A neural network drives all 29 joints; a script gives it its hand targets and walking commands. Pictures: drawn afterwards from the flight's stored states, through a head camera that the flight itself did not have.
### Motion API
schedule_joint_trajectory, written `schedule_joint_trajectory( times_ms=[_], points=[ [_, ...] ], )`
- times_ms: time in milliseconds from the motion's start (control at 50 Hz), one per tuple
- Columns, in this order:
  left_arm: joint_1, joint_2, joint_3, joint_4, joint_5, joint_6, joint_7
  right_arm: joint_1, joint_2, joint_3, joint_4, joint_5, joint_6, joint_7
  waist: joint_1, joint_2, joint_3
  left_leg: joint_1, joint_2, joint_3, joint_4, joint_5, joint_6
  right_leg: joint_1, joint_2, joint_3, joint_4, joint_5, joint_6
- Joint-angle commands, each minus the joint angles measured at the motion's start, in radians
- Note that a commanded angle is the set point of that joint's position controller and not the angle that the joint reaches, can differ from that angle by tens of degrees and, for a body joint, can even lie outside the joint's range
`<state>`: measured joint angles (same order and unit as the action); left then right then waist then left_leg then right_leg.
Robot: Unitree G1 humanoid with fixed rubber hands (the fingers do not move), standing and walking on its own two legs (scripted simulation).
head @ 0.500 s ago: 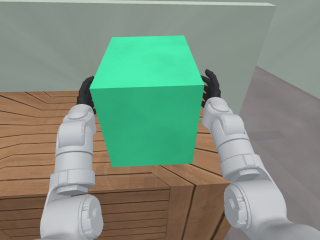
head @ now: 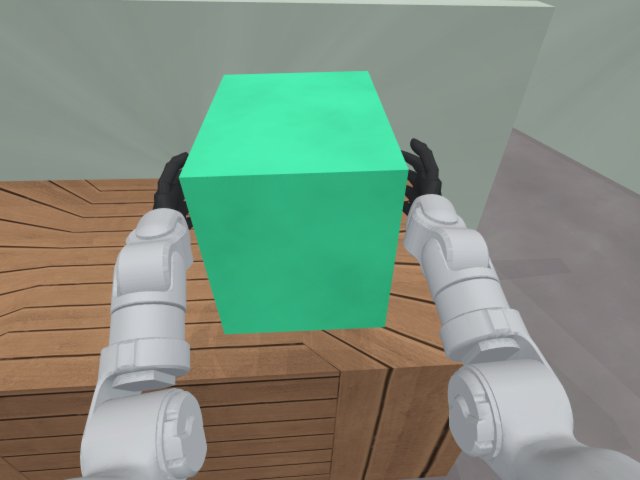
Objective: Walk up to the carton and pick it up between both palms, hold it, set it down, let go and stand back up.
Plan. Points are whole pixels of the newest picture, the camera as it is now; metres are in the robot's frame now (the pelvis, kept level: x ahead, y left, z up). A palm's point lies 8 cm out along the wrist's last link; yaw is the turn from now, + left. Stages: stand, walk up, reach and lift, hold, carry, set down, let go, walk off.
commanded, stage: hold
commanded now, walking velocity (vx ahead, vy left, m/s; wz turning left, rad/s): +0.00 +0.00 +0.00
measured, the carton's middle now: (300, 194) +0.46 +0.00 +0.17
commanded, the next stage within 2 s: set down in 0.20 s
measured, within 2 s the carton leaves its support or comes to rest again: neither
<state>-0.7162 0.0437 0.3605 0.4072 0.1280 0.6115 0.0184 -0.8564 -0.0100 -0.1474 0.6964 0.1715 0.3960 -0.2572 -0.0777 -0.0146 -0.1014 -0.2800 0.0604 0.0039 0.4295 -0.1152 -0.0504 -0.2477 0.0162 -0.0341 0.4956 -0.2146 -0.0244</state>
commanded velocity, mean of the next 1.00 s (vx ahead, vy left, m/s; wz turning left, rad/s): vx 0.00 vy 0.00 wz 0.00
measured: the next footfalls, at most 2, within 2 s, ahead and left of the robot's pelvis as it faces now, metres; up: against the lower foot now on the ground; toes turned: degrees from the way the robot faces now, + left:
none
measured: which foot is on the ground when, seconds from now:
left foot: down 0.00-1.00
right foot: down 0.00-1.00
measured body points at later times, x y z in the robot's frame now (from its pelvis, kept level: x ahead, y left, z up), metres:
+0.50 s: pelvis +0.00 +0.00 +0.00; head -0.07 +0.01 +0.45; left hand +0.39 +0.16 +0.23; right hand +0.39 -0.15 +0.23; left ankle +0.07 +0.15 -0.74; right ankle +0.03 -0.10 -0.74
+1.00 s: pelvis +0.03 -0.01 +0.01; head +0.02 -0.01 +0.46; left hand +0.44 +0.17 +0.15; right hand +0.45 -0.14 +0.17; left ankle +0.07 +0.15 -0.74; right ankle +0.03 -0.10 -0.74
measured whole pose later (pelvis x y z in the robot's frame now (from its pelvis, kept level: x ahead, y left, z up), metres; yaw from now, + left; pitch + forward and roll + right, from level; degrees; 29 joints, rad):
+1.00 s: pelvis +0.03 -0.01 +0.01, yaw +0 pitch +0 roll +1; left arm -0.66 0.00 0.37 0.53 0.32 0.27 -0.02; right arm -0.80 0.04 -0.27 0.85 -0.12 -0.10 -0.13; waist -0.02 -0.03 -0.03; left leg -0.22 0.06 0.00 0.35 -0.12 -0.06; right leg -0.20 0.01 -0.04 0.45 -0.24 -0.03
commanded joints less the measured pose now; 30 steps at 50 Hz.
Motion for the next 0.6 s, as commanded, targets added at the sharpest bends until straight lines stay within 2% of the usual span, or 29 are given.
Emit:
schedule_joint_trajectory(
  times_ms=[0,20,40,60,80,120,140,160,180,200,220,240,260,300,320,340,360,380,400,420,440,460,480,500,520,540,560,580],
  points=[
    [-0.842,-0.531,-0.51,-0.256,-0.044,-0.07,-0.124,-0.652,0.575,0.404,-0.255,0.1,-0.04,0.162,0.01,0.03,-0.452,0.301,-0.11,-0.002,-0.115,-0.058,0.042,0.202,0.022,0.006,-0.219,0.051,0.1],
    [-0.83,-0.567,-0.546,-0.329,-0.07,-0.078,-0.12,-0.628,0.6,0.429,-0.309,0.115,-0.051,0.161,-0.004,0.035,-0.502,0.31,-0.112,-0.003,-0.1,0.013,0.042,0.25,0.024,0.001,-0.195,0.137,0.098],
    [-0.794,-0.567,-0.54,-0.321,-0.059,-0.074,-0.116,-0.602,0.594,0.431,-0.289,0.122,-0.041,0.157,-0.001,0.048,-0.469,0.305,-0.117,-0.003,-0.103,0.027,0.037,0.233,0.018,0.003,-0.199,0.151,0.105],
    [-0.764,-0.55,-0.491,-0.267,-0.028,-0.057,-0.127,-0.594,0.587,0.419,-0.249,0.107,-0.027,0.152,-0.004,0.017,-0.417,0.289,-0.117,-0.002,-0.114,0.008,0.048,0.261,0.022,0.001,-0.202,0.143,0.11],
    [-0.749,-0.549,-0.502,-0.228,-0.018,-0.046,-0.134,-0.604,0.558,0.4,-0.249,0.102,-0.032,0.153,-0.003,0.033,-0.388,0.289,-0.111,0.002,-0.12,-0.026,0.039,0.229,0.024,-0.005,-0.213,0.088,0.099],
    [-0.784,-0.559,-0.525,-0.3,-0.039,-0.056,-0.127,-0.628,0.595,0.425,-0.303,0.123,-0.037,0.149,0.0,0.036,-0.459,0.311,-0.111,-0.002,-0.111,0.021,0.041,0.257,0.026,-0.001,-0.203,0.155,0.102],
    [-0.72,-0.548,-0.503,-0.268,-0.025,-0.044,-0.137,-0.582,0.572,0.422,-0.297,0.123,-0.031,0.146,-0.006,0.032,-0.446,0.322,-0.119,0.003,-0.102,0.062,0.044,0.285,0.022,0.006,-0.198,0.205,0.108],
    [-0.734,-0.549,-0.505,-0.272,-0.021,-0.041,-0.14,-0.582,0.551,0.406,-0.269,0.124,-0.019,0.143,-0.022,0.037,-0.405,0.32,-0.119,0.0,-0.11,0.038,0.033,0.255,0.024,-0.007,-0.203,0.184,0.112],
    [-0.73,-0.531,-0.466,-0.282,0.004,-0.033,-0.145,-0.572,0.565,0.418,-0.268,0.121,-0.015,0.143,-0.002,0.016,-0.4,0.32,-0.115,0.002,-0.108,0.048,0.047,0.279,0.03,-0.001,-0.201,0.186,0.11],
    [-0.753,-0.521,-0.451,-0.229,0.024,-0.014,-0.151,-0.634,0.604,0.436,-0.311,0.148,0.001,0.138,-0.002,-0.067,-0.425,0.316,-0.126,0.037,-0.132,-0.022,0.088,0.357,0.041,0.019,-0.219,0.171,0.085],
    [-0.745,-0.534,-0.448,-0.215,0.031,-0.008,-0.147,-0.639,0.626,0.444,-0.291,0.159,0.016,0.131,-0.006,-0.064,-0.444,0.31,-0.124,0.031,-0.139,-0.021,0.093,0.372,0.033,0.021,-0.213,0.19,0.09],
    [-0.754,-0.521,-0.435,-0.227,0.028,-0.016,-0.15,-0.619,0.618,0.444,-0.301,0.169,0.017,0.132,0.012,-0.071,-0.444,0.303,-0.124,0.026,-0.137,-0.029,0.1,0.366,0.033,0.023,-0.211,0.167,0.093],
    [-0.73,-0.535,-0.443,-0.215,0.02,-0.003,-0.149,-0.65,0.641,0.45,-0.337,0.18,0.02,0.126,0.01,-0.059,-0.464,0.319,-0.122,0.025,-0.133,-0.001,0.095,0.362,0.031,0.018,-0.212,0.198,0.098],
    [-0.845,-0.554,-0.51,-0.296,-0.025,-0.044,-0.145,-0.721,0.638,0.438,-0.372,0.175,-0.003,0.132,-0.006,-0.004,-0.505,0.325,-0.123,0.022,-0.104,0.009,0.078,0.297,0.034,0.015,-0.2,0.189,0.087],
    [-0.87,-0.569,-0.527,-0.261,-0.04,-0.054,-0.146,-0.751,0.653,0.432,-0.41,0.163,-0.021,0.129,-0.011,-0.03,-0.514,0.316,-0.119,0.011,-0.105,-0.003,0.076,0.301,0.038,0.01,-0.198,0.176,0.097],
    [-0.89,-0.589,-0.517,-0.279,-0.028,-0.064,-0.13,-0.733,0.624,0.401,-0.34,0.138,-0.023,0.137,-0.026,-0.002,-0.461,0.311,-0.11,0.009,-0.111,0.015,0.069,0.272,0.041,0.014,-0.194,0.189,0.086],
    [-0.943,-0.602,-0.525,-0.232,-0.043,-0.086,-0.135,-0.797,0.615,0.362,-0.345,0.098,-0.057,0.141,-0.025,0.012,-0.441,0.279,-0.104,0.005,-0.119,-0.049,0.056,0.229,0.038,-0.003,-0.205,0.09,0.081],
    [-0.967,-0.589,-0.476,-0.149,-0.011,-0.106,-0.138,-0.818,0.636,0.323,-0.244,0.051,-0.081,0.159,-0.012,0.02,-0.356,0.254,-0.097,0.009,-0.13,-0.124,0.065,0.159,0.027,0.0,-0.21,-0.026,0.076],
    [-0.965,-0.587,-0.448,-0.093,-0.001,-0.122,-0.138,-0.806,0.632,0.249,-0.19,-0.013,-0.1,0.176,-0.032,0.033,-0.321,0.243,-0.088,0.011,-0.15,-0.2,0.064,0.124,0.022,-0.007,-0.228,-0.109,0.068],
    [-0.903,-0.537,-0.354,-0.01,0.038,-0.131,-0.149,-0.82,0.636,0.228,-0.175,-0.038,-0.125,0.185,0.011,-0.014,-0.277,0.192,-0.09,0.027,-0.16,-0.22,0.096,0.129,0.007,-0.004,-0.232,-0.17,0.072],
    [-0.857,-0.529,-0.323,0.009,0.079,-0.134,-0.163,-0.763,0.602,0.173,-0.125,-0.083,-0.141,0.196,0.0,-0.012,-0.243,0.217,-0.087,0.038,-0.171,-0.213,0.092,0.123,0.013,-0.01,-0.247,-0.188,0.075],
    [-0.847,-0.496,-0.247,0.052,0.12,-0.14,-0.171,-0.739,0.597,0.144,-0.059,-0.12,-0.165,0.214,0.035,-0.026,-0.242,0.203,-0.089,0.055,-0.178,-0.225,0.108,0.141,0.007,-0.004,-0.242,-0.246,0.075],
    [-0.791,-0.459,-0.175,0.158,0.168,-0.146,-0.191,-0.735,0.558,0.076,-0.054,-0.176,-0.198,0.227,0.034,-0.054,-0.181,0.176,-0.094,0.065,-0.18,-0.259,0.116,0.145,0.005,-0.014,-0.249,-0.302,0.084],
    [-0.751,-0.436,-0.12,0.224,0.215,-0.157,-0.207,-0.727,0.562,0.064,-0.043,-0.216,-0.222,0.247,0.095,-0.078,-0.158,0.15,-0.092,0.078,-0.205,-0.275,0.135,0.173,0.0,-0.01,-0.252,-0.339,0.083],
    [-0.735,-0.419,-0.093,0.205,0.24,-0.158,-0.219,-0.706,0.55,0.066,-0.053,-0.205,-0.236,0.254,0.118,-0.064,-0.152,0.164,-0.101,0.083,-0.198,-0.257,0.143,0.206,-0.009,0.008,-0.26,-0.346,0.089],
    [-0.659,-0.412,-0.05,0.249,0.252,-0.15,-0.235,-0.69,0.542,0.061,-0.045,-0.223,-0.254,0.258,0.148,-0.096,-0.122,0.165,-0.1,0.094,-0.21,-0.231,0.157,0.218,-0.014,0.0,-0.267,-0.343,0.094],
    [-0.634,-0.444,-0.083,0.214,0.242,-0.171,-0.243,-0.702,0.547,0.081,-0.081,-0.218,-0.283,0.261,0.154,-0.113,-0.158,0.201,-0.102,0.094,-0.202,-0.201,0.151,0.215,-0.024,-0.004,-0.278,-0.329,0.094],
    [-0.659,-0.447,-0.068,0.181,0.236,-0.186,-0.245,-0.765,0.557,0.084,-0.089,-0.235,-0.323,0.264,0.174,-0.095,-0.172,0.199,-0.091,0.114,-0.22,-0.153,0.143,0.246,-0.014,-0.027,-0.266,-0.259,0.106]
  ],
)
